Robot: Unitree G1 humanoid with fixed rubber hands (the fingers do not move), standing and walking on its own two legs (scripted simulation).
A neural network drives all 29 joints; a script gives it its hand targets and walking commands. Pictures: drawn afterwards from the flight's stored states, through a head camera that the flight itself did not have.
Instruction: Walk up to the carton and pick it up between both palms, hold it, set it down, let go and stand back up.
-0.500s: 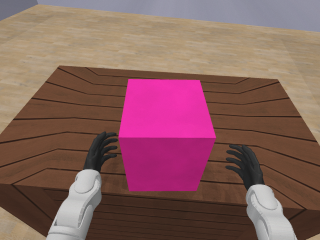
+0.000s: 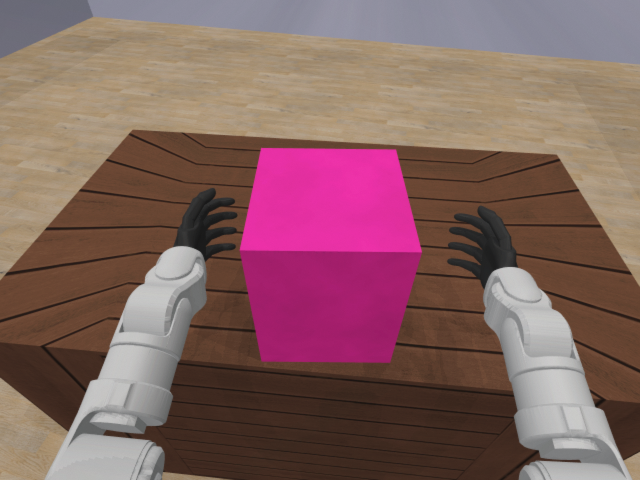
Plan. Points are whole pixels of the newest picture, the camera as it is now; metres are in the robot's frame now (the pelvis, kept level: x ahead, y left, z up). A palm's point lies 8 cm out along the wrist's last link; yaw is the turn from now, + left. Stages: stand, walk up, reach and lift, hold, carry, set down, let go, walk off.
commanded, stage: reach and lift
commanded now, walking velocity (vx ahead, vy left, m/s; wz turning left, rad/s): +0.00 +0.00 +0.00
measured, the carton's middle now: (327, 258) +0.44 +0.00 +0.04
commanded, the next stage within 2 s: none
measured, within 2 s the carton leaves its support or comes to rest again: neither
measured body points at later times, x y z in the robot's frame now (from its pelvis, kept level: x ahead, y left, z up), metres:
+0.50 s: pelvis +0.00 -0.01 +0.00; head +0.01 -0.02 +0.45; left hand +0.46 +0.17 +0.21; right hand +0.46 -0.21 +0.19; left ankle -0.02 +0.12 -0.75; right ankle +0.05 -0.13 -0.75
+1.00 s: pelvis +0.02 +0.00 +0.00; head +0.05 +0.00 +0.45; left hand +0.49 +0.18 +0.20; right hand +0.49 -0.21 +0.19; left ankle -0.02 +0.12 -0.75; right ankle +0.05 -0.13 -0.75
